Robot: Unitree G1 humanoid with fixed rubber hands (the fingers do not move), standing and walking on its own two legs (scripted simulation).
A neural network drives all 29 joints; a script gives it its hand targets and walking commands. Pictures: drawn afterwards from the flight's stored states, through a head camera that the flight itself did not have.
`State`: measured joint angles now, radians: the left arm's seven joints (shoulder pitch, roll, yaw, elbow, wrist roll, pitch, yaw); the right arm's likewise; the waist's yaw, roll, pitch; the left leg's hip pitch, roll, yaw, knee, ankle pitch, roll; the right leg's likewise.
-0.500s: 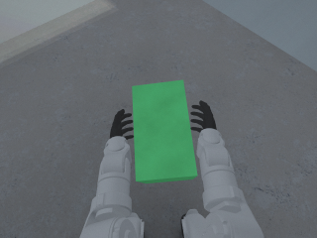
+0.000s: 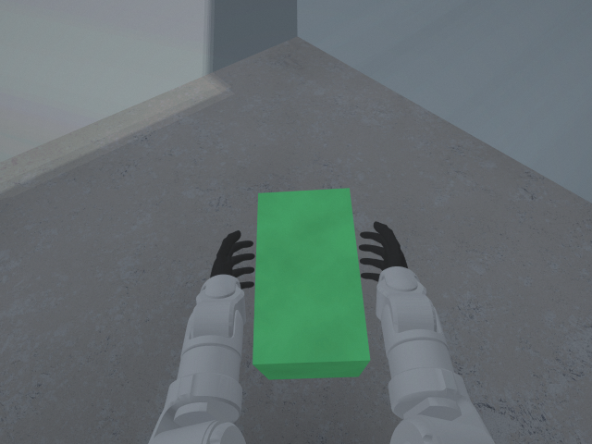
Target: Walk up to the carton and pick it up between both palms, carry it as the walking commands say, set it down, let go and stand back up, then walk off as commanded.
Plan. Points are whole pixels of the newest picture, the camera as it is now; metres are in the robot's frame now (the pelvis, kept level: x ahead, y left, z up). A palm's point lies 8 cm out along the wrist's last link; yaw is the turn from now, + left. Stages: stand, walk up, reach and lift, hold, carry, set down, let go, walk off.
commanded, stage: reach and lift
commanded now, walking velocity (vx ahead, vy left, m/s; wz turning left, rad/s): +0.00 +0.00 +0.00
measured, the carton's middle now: (308, 285) +0.38 -0.01 -0.08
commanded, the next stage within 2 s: hold in 1.54 s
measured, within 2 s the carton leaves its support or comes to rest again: neither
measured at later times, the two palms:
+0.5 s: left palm (212, 272) +0.32 +0.12 +0.07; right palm (399, 260) +0.33 -0.12 +0.07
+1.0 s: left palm (209, 272) +0.32 +0.12 +0.07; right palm (396, 263) +0.33 -0.11 +0.07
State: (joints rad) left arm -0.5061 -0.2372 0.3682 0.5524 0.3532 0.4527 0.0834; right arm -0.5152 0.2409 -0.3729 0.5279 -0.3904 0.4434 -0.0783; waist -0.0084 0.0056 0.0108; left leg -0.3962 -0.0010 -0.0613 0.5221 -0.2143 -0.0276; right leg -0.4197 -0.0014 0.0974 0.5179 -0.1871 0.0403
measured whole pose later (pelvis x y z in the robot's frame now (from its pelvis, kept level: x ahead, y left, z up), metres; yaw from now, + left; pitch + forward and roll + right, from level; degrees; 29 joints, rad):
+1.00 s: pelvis +0.01 +0.00 +0.01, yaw +1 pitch -9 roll +0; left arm -0.47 -0.23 0.30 0.48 0.36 0.73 0.09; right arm -0.48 0.23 -0.29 0.47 -0.38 0.73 -0.08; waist -0.01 0.01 0.04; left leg -0.05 0.00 -0.08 0.41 -0.21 -0.02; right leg -0.06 -0.01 0.08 0.40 -0.19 0.04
